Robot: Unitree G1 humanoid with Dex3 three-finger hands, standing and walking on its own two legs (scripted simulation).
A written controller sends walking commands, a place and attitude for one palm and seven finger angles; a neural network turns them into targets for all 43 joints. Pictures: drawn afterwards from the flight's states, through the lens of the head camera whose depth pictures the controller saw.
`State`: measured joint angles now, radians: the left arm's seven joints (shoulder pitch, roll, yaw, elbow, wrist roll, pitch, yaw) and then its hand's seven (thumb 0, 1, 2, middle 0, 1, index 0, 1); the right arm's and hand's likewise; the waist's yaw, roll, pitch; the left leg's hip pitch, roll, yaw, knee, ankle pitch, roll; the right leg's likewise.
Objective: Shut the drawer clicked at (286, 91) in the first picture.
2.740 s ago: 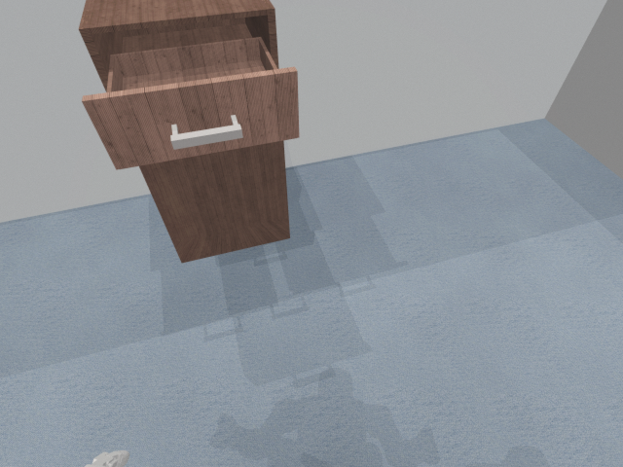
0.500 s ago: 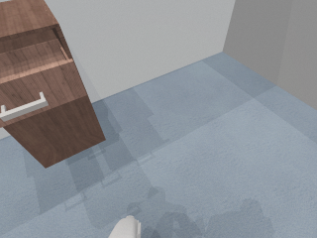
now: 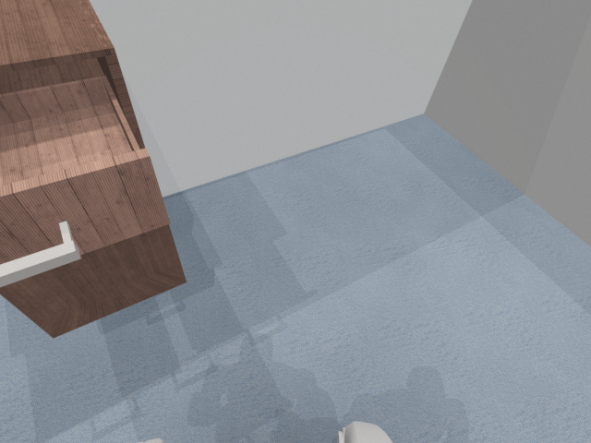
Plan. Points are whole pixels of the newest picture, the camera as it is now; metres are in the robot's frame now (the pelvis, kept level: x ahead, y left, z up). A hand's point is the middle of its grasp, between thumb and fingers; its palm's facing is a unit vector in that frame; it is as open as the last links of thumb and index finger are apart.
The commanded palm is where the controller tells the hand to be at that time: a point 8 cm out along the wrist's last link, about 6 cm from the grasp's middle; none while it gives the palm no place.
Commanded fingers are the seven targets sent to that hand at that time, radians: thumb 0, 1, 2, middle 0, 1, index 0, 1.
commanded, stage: turn to face it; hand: left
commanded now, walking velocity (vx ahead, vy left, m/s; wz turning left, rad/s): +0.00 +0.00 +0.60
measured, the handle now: (19, 256) +0.33 +0.40 +0.03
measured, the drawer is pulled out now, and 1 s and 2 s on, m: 0.30 0.30 0.30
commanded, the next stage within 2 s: take the last steps up to it in 0.88 s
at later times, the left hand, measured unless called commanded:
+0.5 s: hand out of the picture +0.08 +0.22 -0.15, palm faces +0.32 -0.91 -0.28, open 7.4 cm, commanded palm none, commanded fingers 0.00 0.90 0.90 -0.20 -0.30 -0.20 -0.30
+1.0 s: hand out of the picture +0.01 +0.06 -0.14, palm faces +0.52 -0.80 -0.29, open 7.4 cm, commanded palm none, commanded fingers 0.00 0.90 0.90 -0.20 -0.30 -0.20 -0.30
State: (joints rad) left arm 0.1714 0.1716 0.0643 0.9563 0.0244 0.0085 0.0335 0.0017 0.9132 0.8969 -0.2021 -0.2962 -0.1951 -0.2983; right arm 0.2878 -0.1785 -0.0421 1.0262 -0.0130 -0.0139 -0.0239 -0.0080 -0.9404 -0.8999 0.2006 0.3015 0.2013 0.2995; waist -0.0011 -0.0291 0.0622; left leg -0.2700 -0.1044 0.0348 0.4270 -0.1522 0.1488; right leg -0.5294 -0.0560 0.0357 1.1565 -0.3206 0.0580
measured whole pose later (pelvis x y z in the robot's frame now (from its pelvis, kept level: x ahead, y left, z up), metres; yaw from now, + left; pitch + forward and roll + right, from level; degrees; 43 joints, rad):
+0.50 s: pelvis +0.03 -0.03 +0.01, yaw +18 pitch +1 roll -1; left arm 0.11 0.25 0.08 0.94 0.01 0.07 0.04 0.01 0.91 0.90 -0.20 -0.30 -0.20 -0.30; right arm 0.34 -0.19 -0.07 0.99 -0.02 0.03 -0.03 0.00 -0.91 -0.90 0.20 0.30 0.20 0.30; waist -0.06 0.00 0.04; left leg -0.21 -0.21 -0.27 0.33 -0.10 0.12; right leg -0.45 0.02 0.10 0.95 -0.37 0.08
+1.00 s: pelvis +0.05 -0.15 +0.00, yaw +31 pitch -3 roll +3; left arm 0.26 0.17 0.02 0.92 0.01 0.00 0.03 0.01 0.91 0.90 -0.21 -0.30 -0.20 -0.30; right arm 0.23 -0.27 -0.08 0.95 -0.02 0.07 0.00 0.00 -0.91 -0.90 0.20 0.30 0.20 0.30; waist -0.01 0.03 0.04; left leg -0.48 -0.03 -0.09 1.15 -0.34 -0.05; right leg -0.16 0.01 -0.04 0.47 -0.26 -0.08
